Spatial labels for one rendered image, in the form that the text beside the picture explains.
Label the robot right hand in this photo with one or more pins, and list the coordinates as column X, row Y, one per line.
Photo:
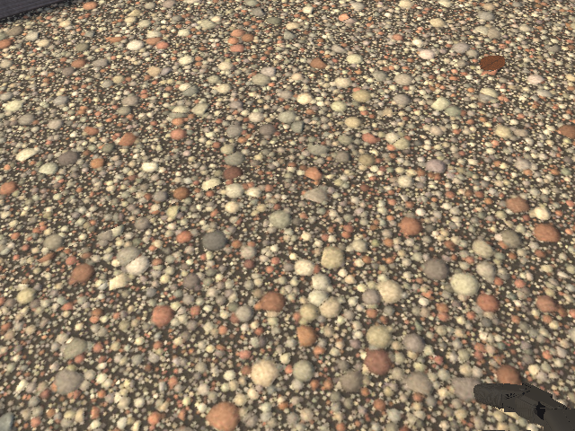
column 528, row 402

